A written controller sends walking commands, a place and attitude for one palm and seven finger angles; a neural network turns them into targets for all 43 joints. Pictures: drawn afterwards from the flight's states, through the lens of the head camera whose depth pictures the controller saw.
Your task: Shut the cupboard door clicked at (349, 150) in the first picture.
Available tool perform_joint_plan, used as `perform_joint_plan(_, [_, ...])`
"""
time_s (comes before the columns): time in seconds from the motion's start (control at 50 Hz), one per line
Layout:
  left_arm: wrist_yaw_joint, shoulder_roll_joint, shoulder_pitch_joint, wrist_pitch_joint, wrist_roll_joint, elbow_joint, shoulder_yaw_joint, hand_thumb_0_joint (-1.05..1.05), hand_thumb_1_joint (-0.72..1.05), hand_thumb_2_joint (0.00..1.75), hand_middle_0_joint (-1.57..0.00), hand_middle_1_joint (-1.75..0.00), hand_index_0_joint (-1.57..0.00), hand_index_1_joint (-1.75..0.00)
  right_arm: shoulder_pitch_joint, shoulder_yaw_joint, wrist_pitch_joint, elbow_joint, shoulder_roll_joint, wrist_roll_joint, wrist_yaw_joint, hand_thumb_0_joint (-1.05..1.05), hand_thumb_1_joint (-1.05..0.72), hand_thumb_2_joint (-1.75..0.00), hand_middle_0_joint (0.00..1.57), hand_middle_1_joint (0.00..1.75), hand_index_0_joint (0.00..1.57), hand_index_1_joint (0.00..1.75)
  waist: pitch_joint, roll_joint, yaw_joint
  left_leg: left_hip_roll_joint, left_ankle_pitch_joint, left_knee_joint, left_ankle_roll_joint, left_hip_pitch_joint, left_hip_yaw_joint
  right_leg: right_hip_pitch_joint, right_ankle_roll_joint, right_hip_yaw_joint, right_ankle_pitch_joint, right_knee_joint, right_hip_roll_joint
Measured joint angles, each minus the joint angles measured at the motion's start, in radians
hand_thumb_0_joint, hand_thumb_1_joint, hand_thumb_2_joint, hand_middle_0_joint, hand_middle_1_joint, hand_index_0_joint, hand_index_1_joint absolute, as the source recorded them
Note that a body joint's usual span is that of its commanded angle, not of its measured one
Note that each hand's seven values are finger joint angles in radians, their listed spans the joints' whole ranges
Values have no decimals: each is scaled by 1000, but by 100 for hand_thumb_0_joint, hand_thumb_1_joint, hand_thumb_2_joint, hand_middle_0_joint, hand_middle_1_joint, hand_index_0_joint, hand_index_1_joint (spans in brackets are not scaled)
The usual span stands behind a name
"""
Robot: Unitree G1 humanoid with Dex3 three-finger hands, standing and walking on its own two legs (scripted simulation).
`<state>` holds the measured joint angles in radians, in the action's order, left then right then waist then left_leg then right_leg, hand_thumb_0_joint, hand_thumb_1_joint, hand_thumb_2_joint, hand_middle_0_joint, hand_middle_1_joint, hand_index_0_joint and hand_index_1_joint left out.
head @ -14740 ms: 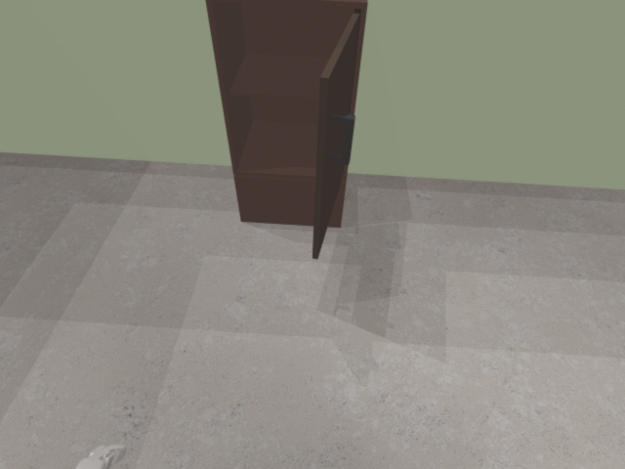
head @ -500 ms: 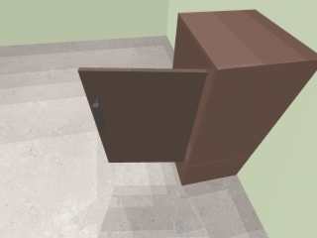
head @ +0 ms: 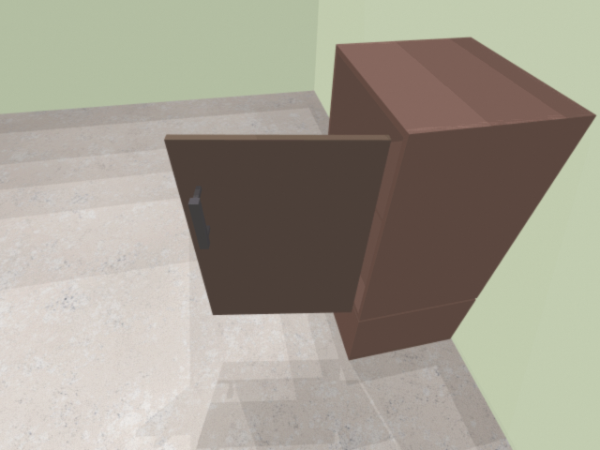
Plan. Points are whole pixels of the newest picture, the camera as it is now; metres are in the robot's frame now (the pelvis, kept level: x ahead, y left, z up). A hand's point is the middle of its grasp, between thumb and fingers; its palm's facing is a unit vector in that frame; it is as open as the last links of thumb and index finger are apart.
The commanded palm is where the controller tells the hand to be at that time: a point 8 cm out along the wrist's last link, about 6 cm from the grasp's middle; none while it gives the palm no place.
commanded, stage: look again from close up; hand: left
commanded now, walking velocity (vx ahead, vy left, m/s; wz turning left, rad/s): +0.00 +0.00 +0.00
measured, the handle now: (201, 218) +0.56 +0.24 -0.05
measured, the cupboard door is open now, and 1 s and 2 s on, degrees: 80 80 80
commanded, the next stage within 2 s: shuffle to correct the standing spot in 0.10 s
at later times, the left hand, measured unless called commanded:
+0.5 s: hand out of the picture -0.03 +0.15 -0.19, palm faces +0.12 -0.98 -0.14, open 7.4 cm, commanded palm none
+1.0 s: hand (201, 411) +0.23 +0.18 -0.17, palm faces +0.08 -0.97 -0.21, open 7.3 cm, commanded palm none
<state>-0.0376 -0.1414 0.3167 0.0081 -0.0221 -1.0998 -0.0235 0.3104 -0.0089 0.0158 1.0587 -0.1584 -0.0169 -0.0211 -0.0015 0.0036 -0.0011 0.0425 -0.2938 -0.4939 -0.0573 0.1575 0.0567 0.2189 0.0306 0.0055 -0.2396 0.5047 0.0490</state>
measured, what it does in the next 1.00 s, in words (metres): walks ahead: right foot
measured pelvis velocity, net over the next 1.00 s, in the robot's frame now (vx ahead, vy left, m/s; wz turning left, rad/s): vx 0.13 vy -0.01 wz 0.08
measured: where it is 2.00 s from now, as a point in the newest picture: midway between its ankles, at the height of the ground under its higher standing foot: outside the picture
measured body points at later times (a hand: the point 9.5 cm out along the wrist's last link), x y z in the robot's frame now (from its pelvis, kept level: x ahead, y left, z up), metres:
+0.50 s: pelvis +0.02 +0.00 -0.01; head +0.02 +0.01 +0.44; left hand -0.03 +0.20 -0.17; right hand +0.00 -0.23 -0.16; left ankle -0.01 +0.08 -0.74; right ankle +0.02 -0.14 -0.74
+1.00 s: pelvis +0.13 -0.01 -0.01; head +0.15 -0.01 +0.43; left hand +0.22 +0.23 -0.15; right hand +0.06 -0.22 -0.17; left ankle +0.02 +0.08 -0.69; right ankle +0.19 -0.10 -0.74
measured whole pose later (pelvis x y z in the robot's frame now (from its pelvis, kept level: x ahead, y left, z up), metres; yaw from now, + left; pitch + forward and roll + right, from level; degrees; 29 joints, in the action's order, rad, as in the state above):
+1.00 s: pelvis +0.13 -0.01 -0.01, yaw +5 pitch -3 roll -1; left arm -0.02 -0.16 0.14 0.06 -0.02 -0.97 0.03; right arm 0.42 0.01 0.02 1.14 -0.13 -0.01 -0.03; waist 0.10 -0.03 -0.03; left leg 0.02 -0.54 -1.00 -0.04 0.24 0.01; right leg 0.32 -0.06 0.12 -0.25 0.62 0.00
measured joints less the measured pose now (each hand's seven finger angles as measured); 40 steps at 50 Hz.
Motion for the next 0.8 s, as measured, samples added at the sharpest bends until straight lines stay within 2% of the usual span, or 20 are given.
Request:
perform_joint_plan(0.26, [6,6,46,-1,-1,-6,5,1,91,90,-20,-29,-20,-30,16,-3,-3,28,12,2,4,0,-91,-89,20,30,20,29,18,11,3,-6,28,23,8,16,-4,14,-6,5,27,-25,-6])
perform_joint_plan(0.4, [16,7,71,0,-9,11,24,1,91,90,-20,-29,-20,-30,55,3,-18,39,14,-5,11,0,-91,-89,20,30,20,29,3,7,6,-10,-33,-55,8,45,-29,28,-23,26,-37,39,-11])
perform_joint_plan(0.46, [15,8,78,9,-6,23,35,1,91,90,-20,-29,-20,-30,66,7,-20,37,12,-6,13,0,-91,-89,20,30,20,29,2,3,8,-18,-78,-121,4,74,-47,28,-18,50,-63,63,-13])
perform_joint_plan(0.52, [11,3,87,12,-5,29,47,1,91,90,-20,-29,-20,-30,67,13,-16,35,14,-7,16,0,-91,-89,20,30,20,29,3,19,10,-22,-86,-145,3,82,-37,19,-14,68,-94,81,-4])
perform_joint_plan(0.58, [11,-5,94,0,-6,15,51,1,91,90,-20,-29,-20,-30,67,12,17,28,22,-9,12,0,-91,-90,20,30,19,29,-6,54,10,-2,-104,-116,-10,48,-15,43,-38,46,-176,168,9])
perform_joint_plan(0.64, [16,-3,66,-5,-8,1,47,1,91,90,-20,-29,-20,-30,76,5,53,19,28,-13,-6,0,-91,-90,20,30,19,29,0,42,-10,-6,-92,-54,-22,0,-10,137,-55,49,-247,408,-10])
perform_joint_plan(0.68, [22,-5,28,0,-5,10,50,1,91,90,-20,-29,-20,-30,87,-1,63,20,37,-14,-10,0,-91,-90,20,30,19,29,13,33,-22,-7,-72,2,-25,-36,-17,192,-58,64,-232,481,-12])
perform_joint_plan(0.74, [19,-24,-39,-2,-7,33,59,3,94,90,-20,-29,-20,-30,102,-10,68,32,52,-15,-11,0,-91,-89,20,30,19,29,37,23,-26,-8,-45,80,-20,-86,-22,250,-58,79,-163,461,-8])
perform_joint_plan(0.8, [30,-41,-98,1,-1,66,66,3,95,90,-20,-29,-20,-30,117,-11,65,47,59,-17,-11,0,-91,-89,20,30,20,29,59,9,-30,-5,-39,126,-14,-124,-23,273,-62,86,-95,364,-4])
